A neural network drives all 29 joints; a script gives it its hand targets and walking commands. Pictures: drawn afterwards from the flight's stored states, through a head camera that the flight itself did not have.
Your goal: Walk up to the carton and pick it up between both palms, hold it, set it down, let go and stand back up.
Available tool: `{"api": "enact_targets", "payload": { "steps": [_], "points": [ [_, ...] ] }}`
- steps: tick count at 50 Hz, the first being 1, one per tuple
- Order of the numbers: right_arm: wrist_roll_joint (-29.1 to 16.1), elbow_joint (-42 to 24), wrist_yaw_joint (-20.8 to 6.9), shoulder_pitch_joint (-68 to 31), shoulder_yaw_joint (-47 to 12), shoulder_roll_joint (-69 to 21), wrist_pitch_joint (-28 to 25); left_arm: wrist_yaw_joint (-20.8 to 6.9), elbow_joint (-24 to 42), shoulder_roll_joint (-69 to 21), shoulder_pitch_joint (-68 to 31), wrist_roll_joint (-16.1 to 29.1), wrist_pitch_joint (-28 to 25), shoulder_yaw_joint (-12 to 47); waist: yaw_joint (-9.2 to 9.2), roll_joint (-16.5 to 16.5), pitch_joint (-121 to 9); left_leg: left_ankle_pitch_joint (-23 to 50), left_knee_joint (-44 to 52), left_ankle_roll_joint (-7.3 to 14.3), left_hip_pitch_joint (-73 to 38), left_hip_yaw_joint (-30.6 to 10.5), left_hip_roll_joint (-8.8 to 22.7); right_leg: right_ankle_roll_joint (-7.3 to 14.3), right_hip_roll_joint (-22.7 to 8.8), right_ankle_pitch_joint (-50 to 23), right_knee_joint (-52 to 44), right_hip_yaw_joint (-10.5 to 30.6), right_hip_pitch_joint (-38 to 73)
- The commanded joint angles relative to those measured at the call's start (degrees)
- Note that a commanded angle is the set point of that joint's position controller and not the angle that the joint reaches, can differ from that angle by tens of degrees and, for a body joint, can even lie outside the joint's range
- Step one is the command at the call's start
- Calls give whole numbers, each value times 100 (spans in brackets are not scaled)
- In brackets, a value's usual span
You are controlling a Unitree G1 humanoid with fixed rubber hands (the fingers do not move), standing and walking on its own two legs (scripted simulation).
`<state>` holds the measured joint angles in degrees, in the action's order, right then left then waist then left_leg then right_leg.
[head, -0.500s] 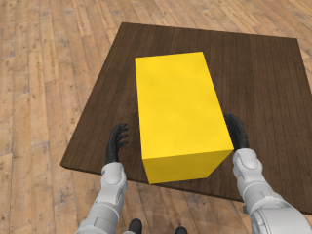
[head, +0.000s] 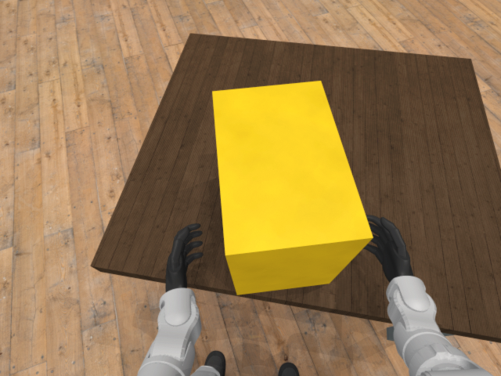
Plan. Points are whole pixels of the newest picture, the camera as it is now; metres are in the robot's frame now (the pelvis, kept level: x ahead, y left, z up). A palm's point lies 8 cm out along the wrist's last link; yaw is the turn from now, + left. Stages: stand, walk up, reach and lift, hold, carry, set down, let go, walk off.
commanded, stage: set down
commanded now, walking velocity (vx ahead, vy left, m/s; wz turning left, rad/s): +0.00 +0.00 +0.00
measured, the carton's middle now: (275, 195) +0.44 +0.01 -0.05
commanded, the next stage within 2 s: none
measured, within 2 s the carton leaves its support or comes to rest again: neither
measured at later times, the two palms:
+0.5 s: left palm (176, 304) +0.23 +0.15 -0.06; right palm (420, 307) +0.27 -0.24 -0.07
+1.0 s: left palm (162, 312) +0.22 +0.17 -0.06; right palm (428, 320) +0.25 -0.24 -0.07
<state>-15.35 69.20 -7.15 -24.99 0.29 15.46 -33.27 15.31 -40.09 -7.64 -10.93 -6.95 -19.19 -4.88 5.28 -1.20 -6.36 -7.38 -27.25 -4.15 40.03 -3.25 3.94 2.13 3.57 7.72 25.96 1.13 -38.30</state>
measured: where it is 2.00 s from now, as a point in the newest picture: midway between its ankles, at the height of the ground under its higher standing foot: outside the picture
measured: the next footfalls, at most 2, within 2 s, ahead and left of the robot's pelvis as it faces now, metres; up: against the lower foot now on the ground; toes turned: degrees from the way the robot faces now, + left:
none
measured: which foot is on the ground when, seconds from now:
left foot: down 0.00-1.00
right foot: down 0.00-1.00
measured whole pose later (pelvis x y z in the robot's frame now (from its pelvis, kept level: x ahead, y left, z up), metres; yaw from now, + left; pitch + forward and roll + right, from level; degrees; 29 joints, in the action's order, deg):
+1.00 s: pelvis +0.02 +0.00 +0.01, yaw +0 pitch +12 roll -1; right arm -19.5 64.1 -10.3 -6.3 -3.5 18.2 -36.5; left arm 10.7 -35.0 -3.2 4.7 -5.7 -21.2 -2.4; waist 4.0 0.0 -2.8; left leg -10.3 -27.2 -4.1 29.3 -3.2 4.0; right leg 2.1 3.6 10.9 26.3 1.1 -27.6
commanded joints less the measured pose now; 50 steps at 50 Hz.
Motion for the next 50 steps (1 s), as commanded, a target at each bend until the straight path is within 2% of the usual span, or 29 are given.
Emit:
{"api": "enact_targets", "payload": {
  "steps": [1, 3, 4, 5, 7, 8, 9, 11, 14, 15, 16, 18, 19, 21, 24, 26, 27, 31, 33, 34, 35, 38, 39, 41, 43, 46, 48, 49, 50],
  "points": [
    [-246, -1704, -166, -405, -126, 1845, -689, -102, 1900, 534, -70, 691, -694, 561, -273, 871, -3708, 1673, -203, 115, -2486, 391, -197, -29, 211, -1644, 206, -195, 2949],
    [-280, -1744, -194, -701, -125, 1840, -723, -96, 1783, 693, -437, 765, -752, 597, -295, 976, -3591, 1367, -245, 137, -2197, 447, -232, -32, 199, -1246, 237, -142, 2824],
    [-319, -1577, -248, -110, -134, 1936, -788, -91, 1891, 477, 179, 743, -712, 769, -423, 918, -3448, 1441, -156, 108, -2520, 366, -193, 9, 216, -1447, 183, -270, 2899],
    [-359, -1666, -263, -517, -175, 1943, -800, -116, 1847, 583, -166, 769, -760, 685, -331, 922, -3494, 1387, -200, 127, -2352, 442, -211, 1, 204, -1299, 224, -203, 2815],
    [-415, -1569, -313, 106, -253, 1905, -850, -116, 1917, 503, 464, 727, -778, 724, -352, 897, -3378, 1526, -172, 141, -2500, 405, -194, 10, 178, -1498, 180, -192, 2945],
    [-447, -1536, -332, -326, -240, 1969, -799, -149, 1681, 575, 3, 834, -747, 760, -376, 1026, -3339, 1259, -157, 153, -2319, 449, -207, 4, 169, -1223, 175, -132, 2818],
    [-498, -1387, -395, -20, -301, 1976, -784, -128, 1610, 527, 319, 768, -723, 747, -313, 988, -3128, 1226, -99, 175, -2457, 421, -190, 2, 157, -1105, 107, -157, 2768],
    [-520, -1502, -387, 22, -338, 1960, -819, -170, 1627, 597, 311, 769, -752, 677, -289, 1100, -3150, 1156, -121, 217, -2317, 449, -232, -23, 127, -1258, 151, -89, 2988],
    [-629, -1320, -408, 859, -372, 2081, -954, -243, 1887, 407, 1265, 669, -739, 758, -454, 1138, -2925, 1604, -104, 179, -2659, 351, -207, 0, 145, -1881, 128, -132, 3230],
    [-593, -1316, -377, 816, -422, 2004, -950, -290, 1759, 580, 1162, 611, -742, 555, -322, 1122, -2858, 1568, -91, 179, -2618, 433, -246, -24, 110, -1802, 124, -74, 3247],
    [-597, -1284, -368, 454, -448, 1930, -901, -332, 1415, 697, 728, 638, -728, 552, -321, 1177, -2653, 1183, -71, 223, -2336, 477, -299, -42, 53, -1456, 104, -12, 3152],
    [-546, -1334, -386, 352, -459, 1839, -847, -317, 1433, 824, 403, 772, -729, 633, -382, 1178, -2401, 479, 45, 265, -2246, 452, -285, -63, -16, -615, 30, -31, 3003],
    [-590, -1455, -400, 931, -419, 1922, -936, -258, 1937, 743, 1065, 742, -772, 694, -353, 1115, -2559, 601, 69, 228, -2573, 370, -245, -67, 15, -740, 36, -119, 3037],
    [-608, -1376, -442, 1016, -360, 1881, -881, -263, 1893, 765, 1087, 779, -709, 771, -362, 1044, -2485, 624, 82, 201, -2749, 410, -240, -29, -3, -640, -86, -122, 2849],
    [-444, -1497, -384, 240, -315, 1668, -687, -246, 1396, 1213, -11, 900, -702, 597, -285, 1251, -2139, -613, 148, 337, -2081, 551, -313, -128, -151, 882, -142, 86, 2557],
    [-407, -1634, -359, 535, -313, 1590, -685, -224, 1521, 1117, 320, 961, -676, 732, -298, 1312, -2291, -419, 168, 323, -2293, 551, -290, -99, -150, 700, -182, 118, 2610],
    [-436, -1691, -363, 869, -316, 1620, -703, -212, 1672, 1133, 762, 931, -678, 661, -188, 1315, -2310, -258, 130, 309, -2336, 544, -292, -117, -142, 621, -168, 107, 2724],
    [-371, -1697, -371, 619, -123, 1751, -608, -195, 1563, 1300, 404, 926, -565, 661, -260, 1129, -2290, -441, 175, 298, -2242, 558, -311, -57, -124, 784, -147, 64, 2643],
    [-399, -1902, -326, 913, -262, 1630, -646, -243, 1738, 1288, 692, 916, -566, 575, -221, 1196, -2504, 15, 106, 272, -2437, 591, -329, -79, -126, 106, -148, 103, 2946],
    [-396, -1850, -358, 768, -131, 1784, -640, -229, 1846, 1285, 483, 983, -571, 674, -348, 1115, -2550, 179, 80, 240, -2406, 547, -315, -54, -72, -77, -53, 18, 2848],
    [-437, -1859, -352, 982, -248, 1719, -646, -259, 1826, 1300, 771, 944, -572, 613, -270, 1121, -2549, 366, 52, 243, -2541, 564, -315, -73, -56, -254, -26, 21, 2953],
    [-535, -1835, -350, 1549, -248, 1814, -668, -325, 1965, 1159, 1327, 835, -542, 677, -352, 1064, -2464, 692, 103, 166, -2834, 523, -318, -18, -3, -645, -114, -23, 3098],
    [-511, -1546, -306, 1849, -315, 1748, -612, -428, 1619, 1186, 1618, 733, -477, 542, -357, 1134, -2111, 693, 161, 175, -2807, 567, -359, -26, -16, -804, -208, 22, 3179],
    [-535, -1639, -274, 1825, -356, 1781, -601, -484, 1851, 1282, 1497, 713, -482, 433, -382, 1089, -2121, 784, 185, 189, -2758, 559, -392, -45, -25, -1112, -137, 23, 3492],
    [-576, -1542, -237, 2024, -430, 1645, -605, -536, 1866, 1306, 1666, 680, -469, 405, -304, 1007, -1919, 969, 198, 157, -2911, 561, -405, -70, 0, -1320, -147, -30, 3511],
    [-571, -1650, -188, 2301, -504, 1513, -628, -565, 1904, 1308, 1941, 590, -446, 344, -328, 1022, -1634, 957, 203, 155, -3072, 562, -434, -83, -28, -1397, -206, -56, 3525],
    [-566, -2125, -184, 2249, -446, 1492, -706, -521, 2203, 1382, 1889, 667, -494, 280, -268, 1030, -1825, 988, 180, 185, -3075, 544, -435, -76, -28, -1457, -158, -57, 3560],
    [-539, -1932, -151, 2458, -531, 1306, -704, -565, 1940, 1336, 2084, 636, -454, 347, -286, 1029, -1608, 984, 191, 188, -3081, 571, -463, -103, -59, -1447, -210, -41, 3546],
    [-560, -2193, -133, 2421, -466, 1348, -728, -541, 2292, 1437, 1963, 652, -512, 278, -232, 980, -1608, 981, 202, 183, -3153, 558, -459, -76, -46, -1383, -211, -52, 3590]
  ]
}}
